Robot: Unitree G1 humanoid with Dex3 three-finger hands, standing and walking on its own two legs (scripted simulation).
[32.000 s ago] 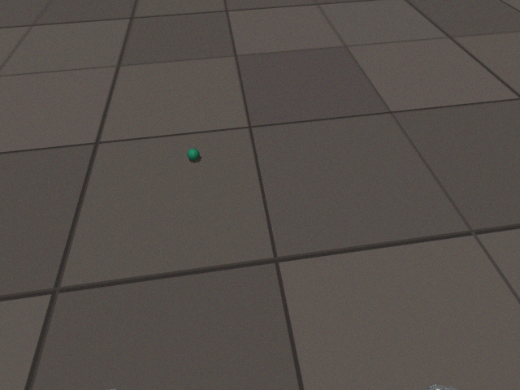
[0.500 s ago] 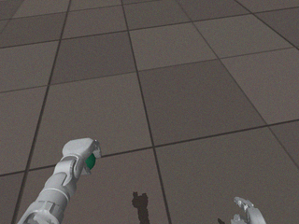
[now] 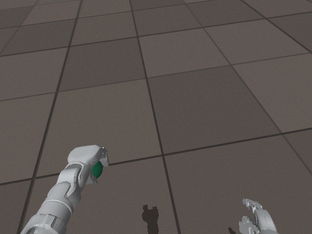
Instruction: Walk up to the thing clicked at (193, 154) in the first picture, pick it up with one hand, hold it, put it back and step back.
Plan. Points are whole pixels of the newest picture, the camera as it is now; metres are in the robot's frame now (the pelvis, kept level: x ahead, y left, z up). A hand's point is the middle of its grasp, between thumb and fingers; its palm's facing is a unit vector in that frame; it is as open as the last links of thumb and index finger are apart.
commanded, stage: hold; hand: left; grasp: from above
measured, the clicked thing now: (91, 169) +0.31 +0.23 -0.07
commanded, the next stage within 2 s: crouch in 0.78 s
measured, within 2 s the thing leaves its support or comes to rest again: neither
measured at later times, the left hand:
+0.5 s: hand (88, 171) +0.28 +0.22 -0.03, palm faces -0.46 -0.07 -0.89, open 7.6 cm
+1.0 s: hand (88, 171) +0.29 +0.22 -0.04, palm faces -0.46 -0.07 -0.89, open 7.6 cm
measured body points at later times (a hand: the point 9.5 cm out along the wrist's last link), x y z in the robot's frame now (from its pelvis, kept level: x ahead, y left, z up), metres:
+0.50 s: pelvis +0.00 +0.00 +0.00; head +0.00 -0.02 +0.45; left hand +0.30 +0.22 +0.02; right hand +0.15 -0.25 -0.11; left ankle +0.03 +0.13 -0.74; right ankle +0.01 -0.13 -0.74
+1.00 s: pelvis +0.00 +0.00 +0.00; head +0.00 -0.02 +0.45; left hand +0.31 +0.22 +0.01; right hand +0.15 -0.25 -0.11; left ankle +0.03 +0.13 -0.74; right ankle +0.01 -0.13 -0.74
